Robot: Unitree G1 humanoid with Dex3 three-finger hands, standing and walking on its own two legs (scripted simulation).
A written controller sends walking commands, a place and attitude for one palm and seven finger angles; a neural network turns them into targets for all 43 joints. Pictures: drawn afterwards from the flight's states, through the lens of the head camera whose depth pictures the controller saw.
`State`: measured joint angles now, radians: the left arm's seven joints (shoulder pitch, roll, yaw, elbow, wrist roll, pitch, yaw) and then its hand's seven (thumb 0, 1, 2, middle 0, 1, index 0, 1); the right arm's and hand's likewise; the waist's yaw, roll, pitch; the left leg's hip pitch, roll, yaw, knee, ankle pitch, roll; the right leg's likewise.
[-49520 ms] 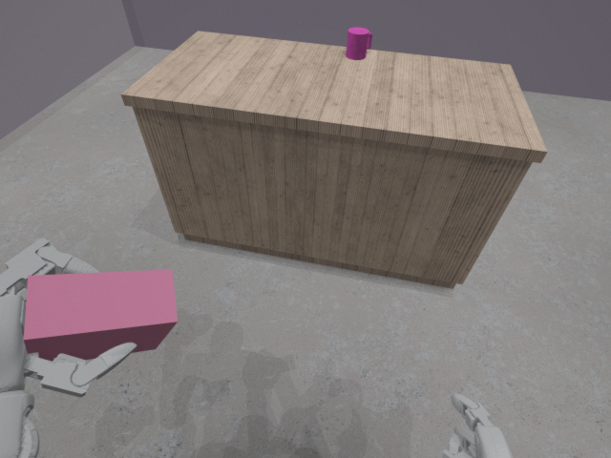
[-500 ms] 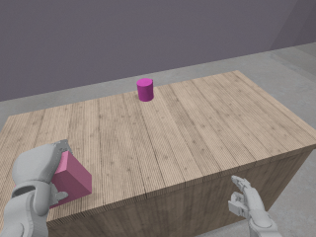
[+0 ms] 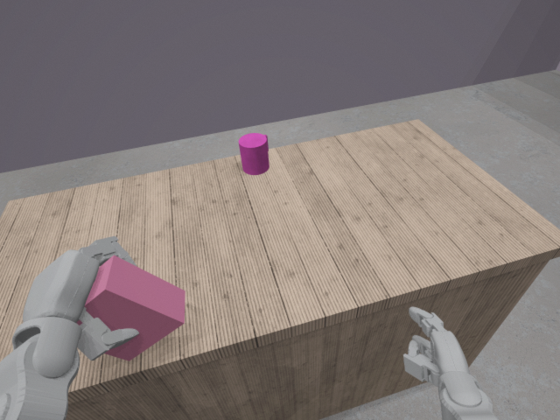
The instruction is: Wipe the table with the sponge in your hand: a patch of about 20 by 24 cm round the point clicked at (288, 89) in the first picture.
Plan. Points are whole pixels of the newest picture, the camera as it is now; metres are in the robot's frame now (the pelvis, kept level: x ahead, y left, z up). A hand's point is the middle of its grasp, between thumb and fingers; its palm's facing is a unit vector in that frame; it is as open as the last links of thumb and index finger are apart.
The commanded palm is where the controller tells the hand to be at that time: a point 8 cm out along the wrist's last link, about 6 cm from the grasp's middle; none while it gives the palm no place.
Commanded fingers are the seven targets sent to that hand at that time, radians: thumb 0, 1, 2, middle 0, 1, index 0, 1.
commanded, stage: step back with the hand held close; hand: left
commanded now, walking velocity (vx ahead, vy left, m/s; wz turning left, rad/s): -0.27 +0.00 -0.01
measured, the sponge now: (134, 316) +0.20 +0.25 +0.08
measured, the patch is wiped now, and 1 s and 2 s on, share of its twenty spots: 1.00 1.00 1.00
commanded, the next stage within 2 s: stop stepping back and stand still in 1.40 s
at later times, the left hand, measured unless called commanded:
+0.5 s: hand (91, 287) +0.20 +0.27 +0.15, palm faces +0.34 -0.83 -0.44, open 9.8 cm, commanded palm +0.15 +0.31 +0.17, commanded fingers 0.00 0.10 1.30 -1.20 -1.60 -1.20 -1.60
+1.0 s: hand (70, 319) +0.15 +0.26 +0.16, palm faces +0.38 -0.86 -0.35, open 9.8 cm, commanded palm +0.09 +0.31 +0.17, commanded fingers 0.00 0.10 1.30 -1.20 -1.60 -1.20 -1.60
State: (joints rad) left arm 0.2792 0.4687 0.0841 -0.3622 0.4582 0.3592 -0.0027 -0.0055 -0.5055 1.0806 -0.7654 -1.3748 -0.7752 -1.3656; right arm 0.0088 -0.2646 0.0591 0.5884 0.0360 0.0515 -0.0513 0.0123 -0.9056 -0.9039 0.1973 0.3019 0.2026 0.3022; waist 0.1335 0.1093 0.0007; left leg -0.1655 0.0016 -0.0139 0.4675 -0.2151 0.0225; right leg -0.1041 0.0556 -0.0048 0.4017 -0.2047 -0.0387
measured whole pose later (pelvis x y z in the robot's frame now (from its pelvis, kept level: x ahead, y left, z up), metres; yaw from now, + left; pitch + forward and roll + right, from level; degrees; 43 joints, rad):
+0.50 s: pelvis -0.02 +0.03 -0.02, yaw -1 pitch +1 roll -2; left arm 0.53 0.42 0.36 -0.56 -0.04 -0.09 0.12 -0.01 -0.51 1.08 -0.76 -1.38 -0.77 -1.37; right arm 0.27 -0.24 0.02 0.59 0.00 -0.05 -0.07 0.01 -0.91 -0.90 0.20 0.30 0.20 0.30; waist -0.01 0.01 -0.03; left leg -0.41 -0.03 -0.02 0.64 -0.25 0.06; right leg -0.35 0.04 0.01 0.56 -0.24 0.01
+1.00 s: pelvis -0.06 +0.03 -0.02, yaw +1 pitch +2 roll -4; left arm 0.44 0.38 0.33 -0.59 -0.03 -0.13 0.12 -0.01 -0.51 1.08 -0.77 -1.38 -0.78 -1.37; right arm 0.19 -0.21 0.02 0.57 0.00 -0.06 -0.05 0.01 -0.90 -0.90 0.20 0.30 0.21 0.30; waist 0.01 0.00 -0.02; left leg -0.54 -0.01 -0.06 0.82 -0.34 0.00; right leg -0.37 0.08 0.01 0.60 -0.25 -0.01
